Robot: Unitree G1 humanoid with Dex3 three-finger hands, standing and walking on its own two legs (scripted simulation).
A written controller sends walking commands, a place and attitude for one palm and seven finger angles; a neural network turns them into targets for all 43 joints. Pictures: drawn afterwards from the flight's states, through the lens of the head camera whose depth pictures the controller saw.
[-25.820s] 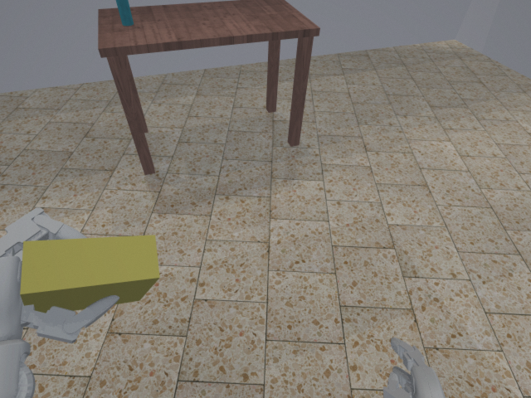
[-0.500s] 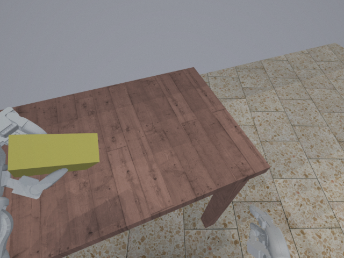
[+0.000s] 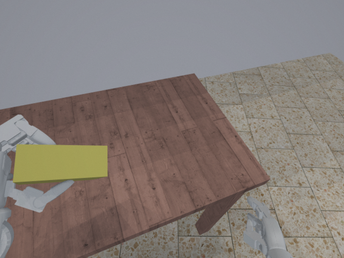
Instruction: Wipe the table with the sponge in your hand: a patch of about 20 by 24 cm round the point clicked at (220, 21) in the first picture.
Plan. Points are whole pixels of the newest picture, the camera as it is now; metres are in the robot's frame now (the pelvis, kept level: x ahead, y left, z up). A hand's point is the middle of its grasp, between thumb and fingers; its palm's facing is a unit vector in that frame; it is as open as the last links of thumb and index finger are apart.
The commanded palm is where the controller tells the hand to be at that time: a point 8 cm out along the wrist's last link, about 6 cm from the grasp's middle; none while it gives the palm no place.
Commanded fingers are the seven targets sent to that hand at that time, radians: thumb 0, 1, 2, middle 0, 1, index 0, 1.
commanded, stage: come to a stop and stand still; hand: left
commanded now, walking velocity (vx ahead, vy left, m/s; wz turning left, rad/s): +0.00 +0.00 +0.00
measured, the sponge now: (75, 165) +0.24 +0.20 +0.14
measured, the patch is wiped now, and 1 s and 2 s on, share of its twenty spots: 0.00 0.00 0.00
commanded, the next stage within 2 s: look again from close up in 0.18 s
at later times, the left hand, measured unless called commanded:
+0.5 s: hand (41, 166) +0.22 +0.24 +0.16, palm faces +0.36 -0.85 -0.39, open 9.5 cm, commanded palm +0.16 +0.28 +0.17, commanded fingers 0.00 0.10 1.30 -1.20 -1.60 -1.20 -1.60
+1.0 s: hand (50, 184) +0.20 +0.23 +0.13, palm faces +0.20 -0.76 -0.61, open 9.5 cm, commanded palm +0.16 +0.27 +0.18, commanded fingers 0.00 0.10 1.30 -1.20 -1.60 -1.20 -1.60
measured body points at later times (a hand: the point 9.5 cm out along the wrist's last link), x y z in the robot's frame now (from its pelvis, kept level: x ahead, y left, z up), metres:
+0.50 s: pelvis +0.00 -0.01 +0.00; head +0.03 +0.01 +0.45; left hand +0.20 +0.29 +0.18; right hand +0.18 -0.23 -0.07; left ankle +0.01 +0.07 -0.74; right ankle +0.00 -0.13 -0.74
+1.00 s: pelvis -0.01 -0.03 -0.01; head -0.01 -0.05 +0.44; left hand +0.19 +0.27 +0.17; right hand +0.20 -0.25 -0.08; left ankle +0.01 +0.07 -0.74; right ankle +0.00 -0.13 -0.74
